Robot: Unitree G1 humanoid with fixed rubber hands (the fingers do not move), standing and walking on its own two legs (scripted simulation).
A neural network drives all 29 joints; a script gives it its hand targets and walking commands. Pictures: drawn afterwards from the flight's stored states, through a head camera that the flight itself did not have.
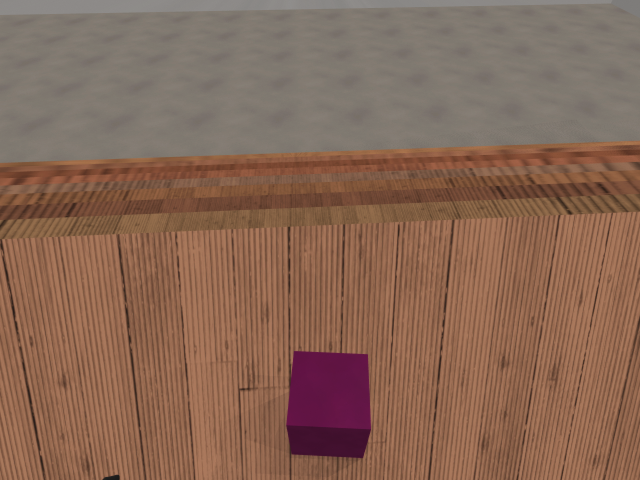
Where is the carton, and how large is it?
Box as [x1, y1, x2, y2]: [286, 351, 370, 457]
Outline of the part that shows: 294,351 286,423 291,452 294,454 362,457 370,430 367,354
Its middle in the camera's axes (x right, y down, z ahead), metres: +0.02 +0.48 +1.11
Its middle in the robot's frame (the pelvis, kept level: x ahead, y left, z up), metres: +0.48 +0.01 -0.66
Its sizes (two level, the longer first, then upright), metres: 0.210 0.200 0.250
